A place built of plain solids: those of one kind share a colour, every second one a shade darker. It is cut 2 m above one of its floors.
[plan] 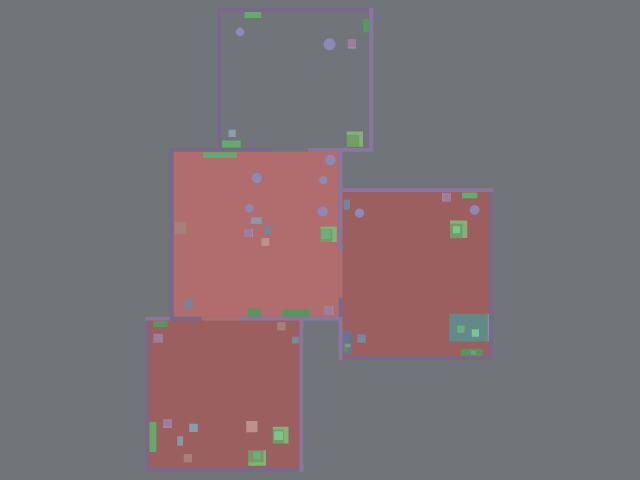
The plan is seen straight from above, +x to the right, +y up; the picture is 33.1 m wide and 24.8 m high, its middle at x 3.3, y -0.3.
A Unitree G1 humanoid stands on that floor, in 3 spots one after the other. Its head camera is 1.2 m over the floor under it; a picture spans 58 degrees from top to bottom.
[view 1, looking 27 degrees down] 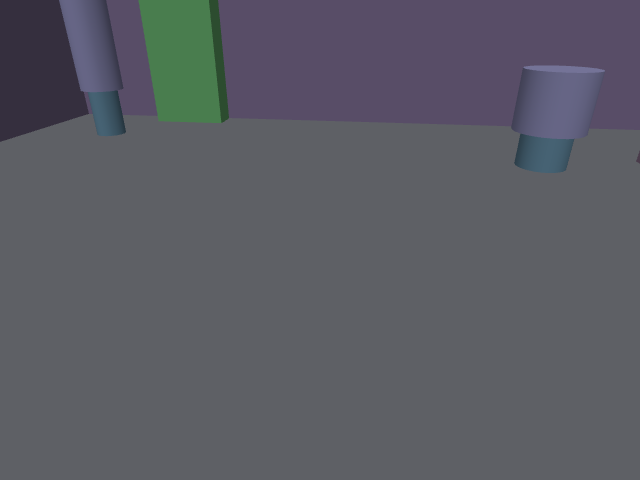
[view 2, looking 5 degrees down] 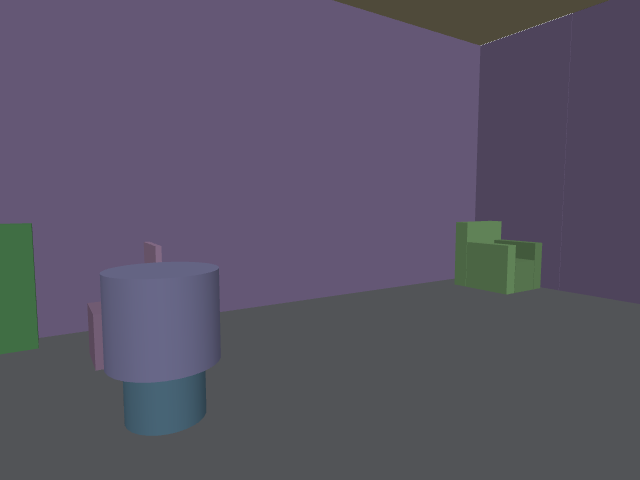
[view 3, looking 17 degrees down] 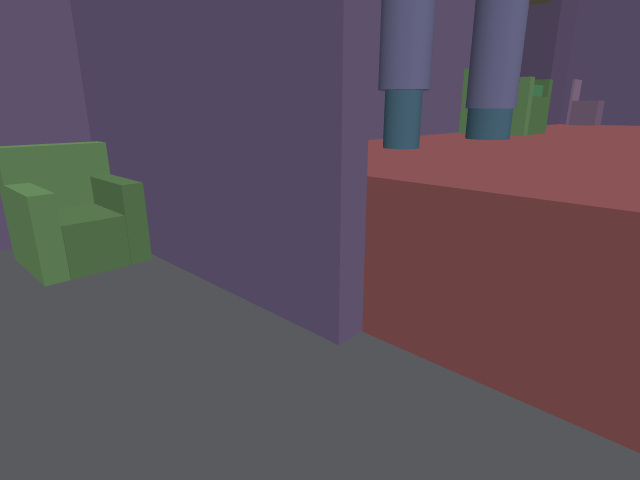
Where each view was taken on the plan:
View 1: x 2.33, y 5.71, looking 98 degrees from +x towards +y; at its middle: ground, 2.64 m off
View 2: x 1.35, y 10.37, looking -33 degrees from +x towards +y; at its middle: wall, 5.39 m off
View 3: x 1.35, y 5.98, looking -46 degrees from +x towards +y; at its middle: wall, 2.22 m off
